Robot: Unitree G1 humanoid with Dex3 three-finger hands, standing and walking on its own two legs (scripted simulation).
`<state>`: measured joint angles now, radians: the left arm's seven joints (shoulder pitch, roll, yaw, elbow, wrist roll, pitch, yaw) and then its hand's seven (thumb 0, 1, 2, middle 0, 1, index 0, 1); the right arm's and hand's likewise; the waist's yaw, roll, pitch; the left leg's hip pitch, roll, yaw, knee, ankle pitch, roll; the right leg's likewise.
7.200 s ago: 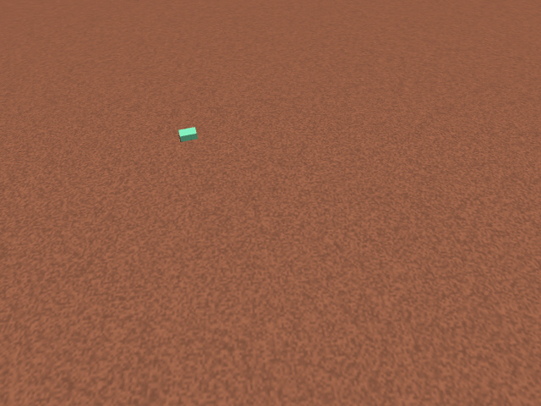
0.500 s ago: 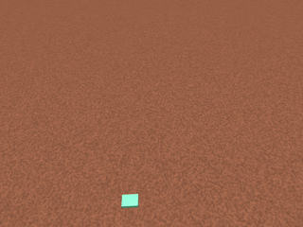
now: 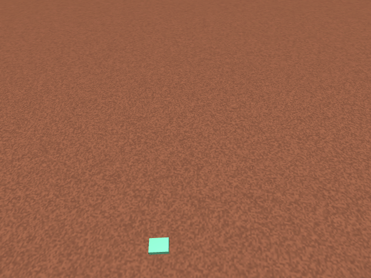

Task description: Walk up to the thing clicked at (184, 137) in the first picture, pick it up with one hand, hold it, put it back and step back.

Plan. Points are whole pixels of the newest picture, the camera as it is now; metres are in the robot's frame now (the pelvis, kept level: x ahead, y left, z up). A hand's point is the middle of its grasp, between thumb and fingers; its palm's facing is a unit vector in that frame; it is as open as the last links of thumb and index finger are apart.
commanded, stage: stand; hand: left
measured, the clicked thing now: (159, 245) +0.39 +0.18 -0.76
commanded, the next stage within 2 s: none
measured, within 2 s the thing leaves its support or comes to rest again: neither
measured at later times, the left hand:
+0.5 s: hand out of the picture +0.08 +0.25 -0.16, palm faces -0.03 -0.94 -0.35, open 7.4 cm
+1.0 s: hand out of the picture +0.08 +0.26 -0.16, palm faces -0.03 -0.94 -0.35, open 7.4 cm
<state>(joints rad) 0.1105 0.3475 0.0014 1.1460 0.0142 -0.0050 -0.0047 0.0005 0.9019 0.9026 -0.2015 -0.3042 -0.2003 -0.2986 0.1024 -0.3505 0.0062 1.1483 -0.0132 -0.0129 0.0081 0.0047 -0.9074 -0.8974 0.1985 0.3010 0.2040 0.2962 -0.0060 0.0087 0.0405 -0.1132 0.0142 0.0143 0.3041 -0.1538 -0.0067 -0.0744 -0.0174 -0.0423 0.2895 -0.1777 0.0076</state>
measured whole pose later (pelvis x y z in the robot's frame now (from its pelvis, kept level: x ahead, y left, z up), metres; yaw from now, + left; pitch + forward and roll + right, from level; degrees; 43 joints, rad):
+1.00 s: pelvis +0.01 +0.00 +0.00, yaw +0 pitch -2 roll +0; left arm 0.11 0.35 0.00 1.14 0.01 -0.01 0.00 0.00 0.90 0.90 -0.20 -0.30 -0.20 -0.30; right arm 0.10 -0.35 0.01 1.14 -0.01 -0.01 0.01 0.00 -0.91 -0.90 0.20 0.30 0.20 0.30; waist 0.00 0.01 0.04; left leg -0.10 0.01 0.02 0.30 -0.17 -0.01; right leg -0.06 -0.02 -0.04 0.29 -0.19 0.01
